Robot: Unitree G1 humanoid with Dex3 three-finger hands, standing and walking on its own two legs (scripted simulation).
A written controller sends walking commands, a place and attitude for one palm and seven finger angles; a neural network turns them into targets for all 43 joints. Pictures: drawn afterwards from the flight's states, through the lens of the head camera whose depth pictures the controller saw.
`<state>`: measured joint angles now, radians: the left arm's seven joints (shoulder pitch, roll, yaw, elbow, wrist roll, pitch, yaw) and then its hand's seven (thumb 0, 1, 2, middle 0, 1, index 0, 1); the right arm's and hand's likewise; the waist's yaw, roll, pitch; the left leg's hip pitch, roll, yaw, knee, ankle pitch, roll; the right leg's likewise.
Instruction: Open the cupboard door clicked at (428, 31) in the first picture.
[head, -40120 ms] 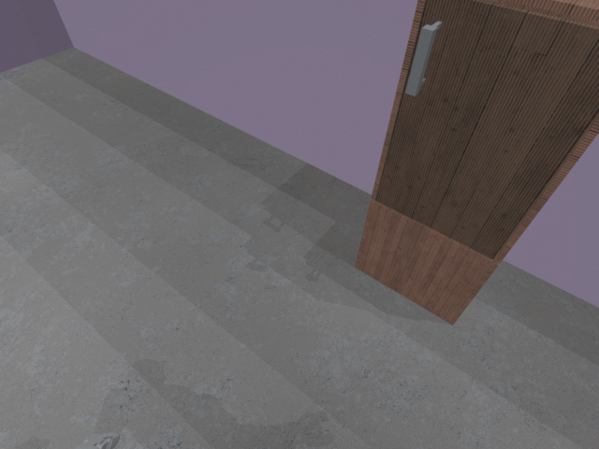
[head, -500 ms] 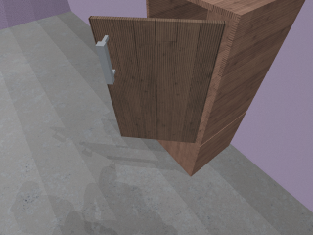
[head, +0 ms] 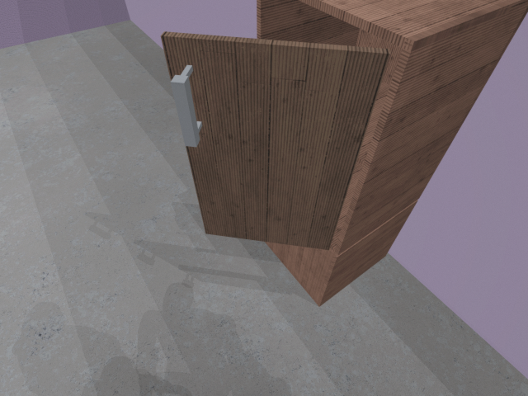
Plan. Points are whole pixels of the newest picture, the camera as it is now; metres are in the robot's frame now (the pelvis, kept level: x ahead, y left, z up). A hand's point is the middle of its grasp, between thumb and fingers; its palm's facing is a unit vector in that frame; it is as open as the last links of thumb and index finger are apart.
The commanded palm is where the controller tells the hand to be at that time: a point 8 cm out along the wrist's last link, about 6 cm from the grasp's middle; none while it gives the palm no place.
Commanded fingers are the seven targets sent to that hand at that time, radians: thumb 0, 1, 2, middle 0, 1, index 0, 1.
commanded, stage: look again from close up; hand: left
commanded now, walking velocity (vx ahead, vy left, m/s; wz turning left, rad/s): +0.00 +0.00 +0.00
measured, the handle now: (190, 106) +0.58 +0.18 +0.13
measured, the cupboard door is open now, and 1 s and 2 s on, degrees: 46 46 46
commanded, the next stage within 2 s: shuffle to correct the standing spot in 0.52 s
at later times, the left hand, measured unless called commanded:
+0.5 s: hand out of the picture +0.00 +0.24 -0.18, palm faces -0.03 -0.97 -0.24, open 7.4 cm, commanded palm none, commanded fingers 0.00 0.90 0.90 -0.20 -0.30 -0.20 -0.30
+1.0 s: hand out of the picture +0.03 +0.21 -0.19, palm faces -0.05 -0.98 -0.21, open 7.4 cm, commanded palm none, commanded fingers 0.00 0.90 0.90 -0.20 -0.30 -0.20 -0.30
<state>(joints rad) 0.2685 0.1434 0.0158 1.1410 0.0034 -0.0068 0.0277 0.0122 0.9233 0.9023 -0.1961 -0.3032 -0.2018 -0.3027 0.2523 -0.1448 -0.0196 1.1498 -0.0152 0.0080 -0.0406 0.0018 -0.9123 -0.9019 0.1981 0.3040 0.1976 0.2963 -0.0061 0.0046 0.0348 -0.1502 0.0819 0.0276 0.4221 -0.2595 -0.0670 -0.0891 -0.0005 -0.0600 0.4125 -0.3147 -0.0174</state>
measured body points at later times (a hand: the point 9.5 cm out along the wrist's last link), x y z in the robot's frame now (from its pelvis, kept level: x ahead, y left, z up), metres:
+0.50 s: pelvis -0.02 +0.04 -0.01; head +0.00 +0.04 +0.44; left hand +0.00 +0.29 -0.16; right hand +0.00 -0.19 -0.16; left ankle -0.02 +0.15 -0.74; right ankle -0.06 -0.10 -0.74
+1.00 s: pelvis +0.00 +0.04 -0.01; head +0.03 +0.03 +0.43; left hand +0.04 +0.26 -0.17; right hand +0.02 -0.20 -0.17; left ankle -0.02 +0.15 -0.74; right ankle -0.06 -0.10 -0.74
